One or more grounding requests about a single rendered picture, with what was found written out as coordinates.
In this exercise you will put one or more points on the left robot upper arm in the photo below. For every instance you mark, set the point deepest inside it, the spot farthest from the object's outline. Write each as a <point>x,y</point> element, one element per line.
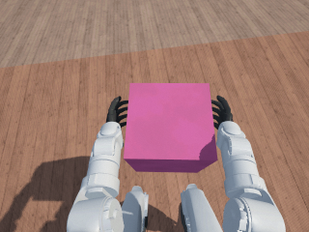
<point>101,214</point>

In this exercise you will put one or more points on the robot right hand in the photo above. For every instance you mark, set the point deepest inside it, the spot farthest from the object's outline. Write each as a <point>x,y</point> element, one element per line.
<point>224,111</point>

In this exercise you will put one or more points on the robot right thigh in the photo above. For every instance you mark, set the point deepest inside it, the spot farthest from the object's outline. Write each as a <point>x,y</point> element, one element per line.
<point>197,208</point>

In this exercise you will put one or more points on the robot left hand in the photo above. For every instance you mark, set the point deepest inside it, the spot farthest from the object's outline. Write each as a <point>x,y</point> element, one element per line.
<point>114,112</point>

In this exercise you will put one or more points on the left robot forearm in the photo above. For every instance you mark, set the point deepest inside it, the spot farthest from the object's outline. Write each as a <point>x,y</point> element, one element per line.
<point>104,164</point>

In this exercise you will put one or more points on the right robot upper arm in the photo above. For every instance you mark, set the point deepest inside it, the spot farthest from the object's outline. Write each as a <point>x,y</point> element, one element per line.
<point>243,214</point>

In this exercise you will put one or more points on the carton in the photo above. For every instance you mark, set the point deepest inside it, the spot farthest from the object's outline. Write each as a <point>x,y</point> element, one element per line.
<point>169,127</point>

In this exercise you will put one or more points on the right robot shin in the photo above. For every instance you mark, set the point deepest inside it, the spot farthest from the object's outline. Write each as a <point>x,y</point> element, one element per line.
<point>187,222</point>

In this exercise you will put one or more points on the right robot forearm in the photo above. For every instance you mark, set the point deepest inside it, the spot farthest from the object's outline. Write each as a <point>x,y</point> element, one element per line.
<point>241,173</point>

